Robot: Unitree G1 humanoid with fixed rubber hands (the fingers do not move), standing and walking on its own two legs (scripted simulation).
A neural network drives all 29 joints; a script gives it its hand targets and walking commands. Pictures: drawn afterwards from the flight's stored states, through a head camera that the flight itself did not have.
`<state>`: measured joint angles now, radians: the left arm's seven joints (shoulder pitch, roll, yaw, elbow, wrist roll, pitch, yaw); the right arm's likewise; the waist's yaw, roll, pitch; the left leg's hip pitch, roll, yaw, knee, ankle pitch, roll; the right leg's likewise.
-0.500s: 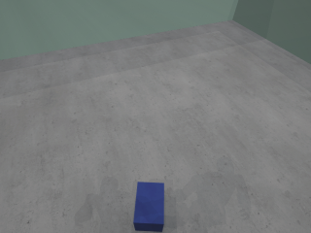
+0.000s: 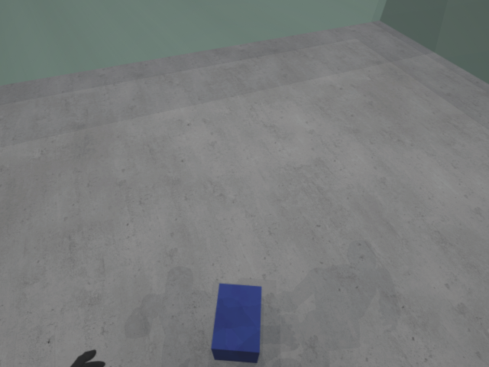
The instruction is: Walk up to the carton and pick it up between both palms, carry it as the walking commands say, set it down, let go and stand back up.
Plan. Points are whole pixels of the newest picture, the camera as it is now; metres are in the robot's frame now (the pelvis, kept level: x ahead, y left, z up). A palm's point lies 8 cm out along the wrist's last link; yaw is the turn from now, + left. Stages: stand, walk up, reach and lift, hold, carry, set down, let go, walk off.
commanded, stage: walk up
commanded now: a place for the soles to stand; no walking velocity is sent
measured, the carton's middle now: (238, 323) +0.38 +0.03 -0.68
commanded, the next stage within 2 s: reach and lift in 0.26 s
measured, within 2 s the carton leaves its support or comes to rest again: neither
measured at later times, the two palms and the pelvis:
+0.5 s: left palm out of the picture +0.14 +0.28 -0.12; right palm out of the picture +0.12 -0.27 -0.11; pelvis -0.04 +0.02 -0.01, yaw -1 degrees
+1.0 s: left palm (131, 319) +0.25 +0.24 -0.17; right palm (352, 327) +0.23 -0.21 -0.18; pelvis -0.08 +0.04 -0.07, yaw -1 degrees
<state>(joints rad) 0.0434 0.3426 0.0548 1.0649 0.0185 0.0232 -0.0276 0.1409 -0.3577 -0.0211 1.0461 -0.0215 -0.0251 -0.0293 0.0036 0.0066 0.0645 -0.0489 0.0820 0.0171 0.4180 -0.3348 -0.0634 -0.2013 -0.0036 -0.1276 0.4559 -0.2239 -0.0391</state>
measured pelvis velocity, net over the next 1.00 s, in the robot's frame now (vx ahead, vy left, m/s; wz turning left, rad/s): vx -0.08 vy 0.04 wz -0.02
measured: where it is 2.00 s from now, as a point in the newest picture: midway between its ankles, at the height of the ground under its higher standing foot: outside the picture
